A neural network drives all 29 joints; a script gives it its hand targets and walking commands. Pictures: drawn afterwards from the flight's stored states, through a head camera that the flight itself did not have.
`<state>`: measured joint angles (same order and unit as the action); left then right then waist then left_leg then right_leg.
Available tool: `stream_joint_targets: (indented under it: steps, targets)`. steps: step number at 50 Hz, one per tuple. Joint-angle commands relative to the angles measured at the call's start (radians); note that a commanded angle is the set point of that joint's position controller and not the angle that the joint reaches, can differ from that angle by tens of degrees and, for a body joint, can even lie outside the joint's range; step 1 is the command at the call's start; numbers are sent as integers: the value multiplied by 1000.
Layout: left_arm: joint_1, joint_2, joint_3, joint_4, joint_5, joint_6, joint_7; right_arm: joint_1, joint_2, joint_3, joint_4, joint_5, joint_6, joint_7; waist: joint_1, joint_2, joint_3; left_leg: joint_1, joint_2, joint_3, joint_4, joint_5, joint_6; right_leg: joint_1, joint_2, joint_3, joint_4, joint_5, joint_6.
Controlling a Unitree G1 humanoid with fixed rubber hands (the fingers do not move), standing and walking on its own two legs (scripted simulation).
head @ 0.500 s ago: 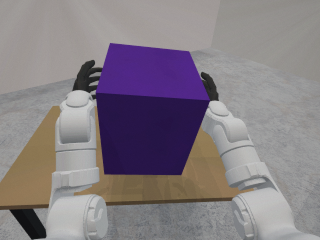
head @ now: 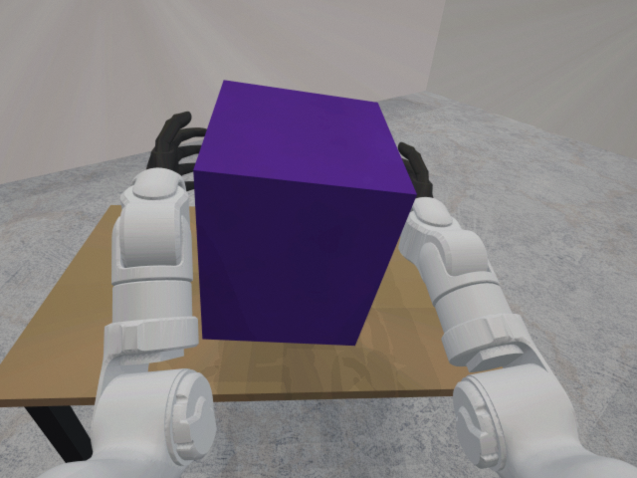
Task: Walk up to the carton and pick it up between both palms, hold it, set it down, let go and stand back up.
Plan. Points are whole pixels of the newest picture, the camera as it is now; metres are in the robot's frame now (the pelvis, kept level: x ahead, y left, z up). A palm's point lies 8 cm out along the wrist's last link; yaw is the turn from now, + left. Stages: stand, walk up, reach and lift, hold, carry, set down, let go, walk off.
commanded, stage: hold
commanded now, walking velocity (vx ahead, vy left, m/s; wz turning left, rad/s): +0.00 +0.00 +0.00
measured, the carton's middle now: (292, 218) +0.40 +0.01 +0.20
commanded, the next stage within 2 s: set down in 0.46 s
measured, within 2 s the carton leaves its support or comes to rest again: neither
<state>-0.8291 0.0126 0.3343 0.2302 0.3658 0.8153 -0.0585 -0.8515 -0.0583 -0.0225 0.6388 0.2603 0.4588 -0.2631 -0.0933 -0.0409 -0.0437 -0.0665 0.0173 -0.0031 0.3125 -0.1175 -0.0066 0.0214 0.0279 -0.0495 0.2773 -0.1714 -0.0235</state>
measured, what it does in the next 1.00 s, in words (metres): stands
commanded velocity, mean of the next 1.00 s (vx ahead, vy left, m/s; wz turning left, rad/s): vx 0.00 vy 0.00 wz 0.00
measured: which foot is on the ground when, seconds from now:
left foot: down 0.00-1.00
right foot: down 0.00-1.00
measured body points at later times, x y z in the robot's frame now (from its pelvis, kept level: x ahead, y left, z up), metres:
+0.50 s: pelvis +0.01 +0.00 +0.00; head -0.07 +0.03 +0.44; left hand +0.38 +0.15 +0.26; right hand +0.38 -0.14 +0.23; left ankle +0.04 +0.12 -0.75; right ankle +0.00 -0.10 -0.75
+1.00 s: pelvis +0.01 +0.01 +0.00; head -0.04 +0.05 +0.44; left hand +0.41 +0.17 +0.23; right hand +0.39 -0.12 +0.18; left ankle +0.04 +0.12 -0.75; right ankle +0.00 -0.10 -0.75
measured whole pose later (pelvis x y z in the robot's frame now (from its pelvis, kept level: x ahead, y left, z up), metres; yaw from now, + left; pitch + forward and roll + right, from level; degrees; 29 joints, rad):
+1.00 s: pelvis +0.01 +0.01 +0.00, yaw +1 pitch -12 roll +0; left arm -0.79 -0.03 0.34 0.29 0.43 0.54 -0.12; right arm -0.70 0.06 -0.16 0.70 0.04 0.08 -0.22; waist -0.06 -0.11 0.09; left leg 0.04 0.00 -0.02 0.29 -0.13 0.00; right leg 0.14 0.01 -0.06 0.25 -0.19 -0.01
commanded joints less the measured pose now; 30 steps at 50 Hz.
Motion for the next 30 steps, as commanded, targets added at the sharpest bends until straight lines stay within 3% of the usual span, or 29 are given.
stream_joint_targets:
  steps: [1,2,3,4,5,6,7,8,9,10,12,14,15,18,19,20,21,22,23,24,25,28,30]
  targets:
    - [-552,-597,-397,-38,-178,-54,-121,-811,591,322,-316,121,-63,98,-12,36,-349,184,-49,22,4,127,7,-15,44,-18,-34,149,89]
    - [-511,-592,-384,-18,-161,-40,-125,-798,571,316,-326,124,-62,91,-16,60,-319,193,-53,26,4,153,4,-4,38,-10,-41,186,86]
    - [-502,-599,-424,-39,-173,-35,-123,-827,580,339,-363,131,-67,92,-1,57,-335,169,-51,27,6,157,2,5,45,2,-41,190,85]
    - [-510,-599,-406,-56,-158,-33,-124,-814,569,329,-341,132,-63,87,-24,68,-318,198,-55,28,0,156,-7,2,46,-17,-40,173,88]
    - [-495,-615,-437,-84,-191,-32,-124,-835,573,362,-443,151,-77,81,-7,44,-392,199,-53,19,23,221,-2,38,59,-10,-29,248,82]
    - [-524,-587,-412,-79,-177,-34,-119,-829,562,347,-388,165,-60,81,-17,55,-342,199,-50,17,21,184,-5,13,48,-10,-33,207,86]
    - [-478,-588,-385,-45,-160,-25,-118,-833,575,368,-416,162,-58,83,22,30,-313,173,-53,19,16,166,10,9,50,-15,-37,192,86]
    - [-535,-601,-426,-151,-186,-38,-116,-831,605,384,-446,173,-64,84,5,35,-401,212,-54,20,28,211,1,29,54,-22,-19,233,91]
    - [-527,-627,-464,-166,-200,-35,-116,-781,587,367,-419,177,-55,80,-27,76,-375,221,-52,18,40,255,-19,29,54,-16,-23,274,85]
    - [-459,-605,-441,-147,-186,-25,-115,-784,575,390,-460,187,-52,79,3,57,-375,219,-52,9,42,306,-13,41,53,-6,-19,329,85]
    - [-416,-587,-460,-215,-189,-11,-116,-734,566,423,-476,222,-46,68,-19,93,-382,256,-49,11,73,382,-33,65,53,-4,-5,421,91]
    - [-414,-587,-455,-225,-190,-3,-126,-713,575,414,-480,209,-37,60,-22,64,-355,236,-49,14,53,329,-31,52,53,4,-18,377,88]
    - [-445,-563,-435,-182,-164,2,-131,-729,551,381,-449,187,-30,63,-23,62,-295,199,-54,23,30,236,-21,22,45,-5,-27,298,92]
    - [-484,-582,-455,-163,-172,-2,-141,-740,576,351,-413,153,-20,73,-18,58,-238,159,-51,19,0,131,-7,-17,43,-3,-41,179,87]
    - [-533,-604,-482,-202,-188,-13,-137,-748,587,351,-420,162,-27,76,-34,88,-286,172,-44,15,4,148,-29,-15,36,0,-37,183,82]
    - [-529,-612,-465,-219,-180,-18,-133,-731,604,351,-403,162,-23,79,-30,105,-283,201,-46,18,7,155,-27,-26,32,-7,-42,186,81]
    - [-487,-619,-463,-169,-186,-10,-134,-751,595,355,-422,159,-32,81,-16,93,-299,171,-54,21,9,162,-21,0,43,-3,-32,207,77]
    - [-505,-617,-479,-185,-189,-16,-129,-779,589,351,-442,162,-42,84,-30,84,-302,173,-54,22,13,169,-26,-16,49,-11,-26,198,82]
    - [-479,-621,-461,-139,-168,-15,-129,-772,575,353,-445,155,-39,83,-24,81,-290,195,-54,21,9,161,-19,-16,43,-12,-39,203,85]
    - [-508,-567,-442,-161,-189,-35,-136,-758,559,370,-439,152,-50,80,-6,32,-279,187,-57,19,-3,134,22,-8,32,-15,-49,215,62]
    - [-501,-582,-453,-138,-188,-40,-139,-714,575,359,-416,136,-55,77,-4,71,-296,186,-56,24,-5,127,14,2,27,-12,-43,206,63]
    - [-554,-549,-430,-129,-190,-83,-132,-742,574,335,-391,132,-81,90,-7,53,-310,189,-50,7,-6,131,8,0,28,-16,-41,187,56]
    - [-520,-562,-387,-50,-167,-105,-147,-780,584,328,-406,88,-125,100,24,46,-298,203,-59,25,-11,120,23,-5,24,-9,-42,185,65]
